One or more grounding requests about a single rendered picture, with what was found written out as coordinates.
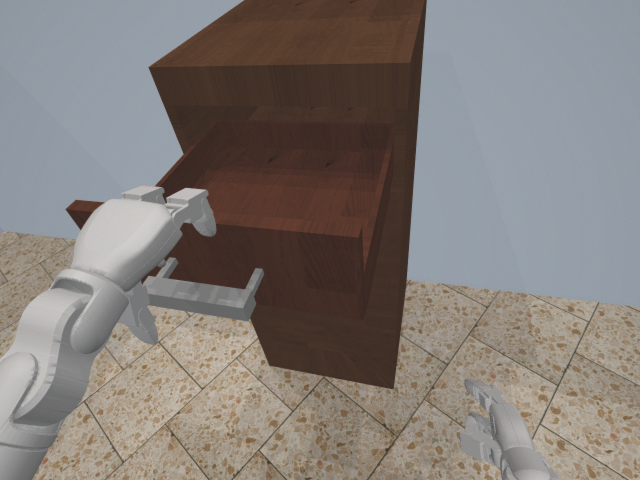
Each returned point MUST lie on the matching handle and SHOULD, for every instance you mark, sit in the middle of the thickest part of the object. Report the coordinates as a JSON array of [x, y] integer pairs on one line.
[[220, 301]]

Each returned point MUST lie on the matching robot left hand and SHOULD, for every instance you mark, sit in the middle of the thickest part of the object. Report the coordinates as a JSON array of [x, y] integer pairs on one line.
[[124, 239]]

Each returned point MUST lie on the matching robot left forearm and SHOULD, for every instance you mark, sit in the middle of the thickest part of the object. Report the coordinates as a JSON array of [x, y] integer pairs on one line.
[[45, 373]]

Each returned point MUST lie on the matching drawer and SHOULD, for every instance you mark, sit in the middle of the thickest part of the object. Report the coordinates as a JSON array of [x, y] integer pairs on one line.
[[304, 201]]

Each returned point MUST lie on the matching robot right hand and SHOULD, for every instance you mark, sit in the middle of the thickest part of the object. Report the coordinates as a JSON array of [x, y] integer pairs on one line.
[[486, 440]]

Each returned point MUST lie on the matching cabinet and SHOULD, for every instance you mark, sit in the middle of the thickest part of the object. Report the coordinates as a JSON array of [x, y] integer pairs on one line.
[[354, 61]]

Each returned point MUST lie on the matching robot right forearm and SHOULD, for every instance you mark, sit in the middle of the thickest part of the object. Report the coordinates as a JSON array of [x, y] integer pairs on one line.
[[522, 463]]

